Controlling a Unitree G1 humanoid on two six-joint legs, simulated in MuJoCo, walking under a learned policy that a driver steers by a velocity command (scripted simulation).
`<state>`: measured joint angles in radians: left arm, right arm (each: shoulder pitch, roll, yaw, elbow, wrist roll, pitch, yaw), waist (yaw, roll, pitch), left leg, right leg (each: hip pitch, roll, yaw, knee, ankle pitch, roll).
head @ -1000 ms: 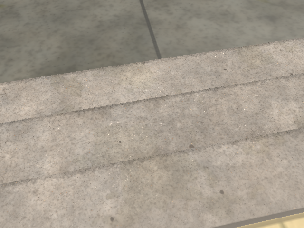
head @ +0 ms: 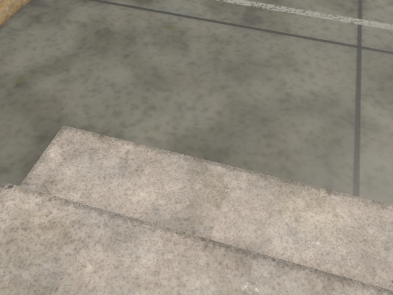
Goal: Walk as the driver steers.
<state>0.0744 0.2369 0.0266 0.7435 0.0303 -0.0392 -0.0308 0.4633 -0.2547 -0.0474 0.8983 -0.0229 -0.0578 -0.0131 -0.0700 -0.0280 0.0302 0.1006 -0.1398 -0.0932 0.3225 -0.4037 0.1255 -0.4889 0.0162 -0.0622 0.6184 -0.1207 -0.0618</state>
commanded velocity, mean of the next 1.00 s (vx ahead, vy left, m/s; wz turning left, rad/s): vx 0.50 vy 0.00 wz -0.04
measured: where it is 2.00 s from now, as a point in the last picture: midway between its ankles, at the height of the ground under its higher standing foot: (198, 187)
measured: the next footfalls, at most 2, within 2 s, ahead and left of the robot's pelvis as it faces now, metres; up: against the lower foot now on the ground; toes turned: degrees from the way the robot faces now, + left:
right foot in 0.02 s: +0.15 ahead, -0.08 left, +0.00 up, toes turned -2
left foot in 0.64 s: +0.51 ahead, +0.15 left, -0.10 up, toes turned +3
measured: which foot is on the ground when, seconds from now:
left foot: down 0.00-0.02, up 0.04-0.62, down 0.64-1.00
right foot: up 0.00-0.00, down 0.02-0.66, up 0.68-1.00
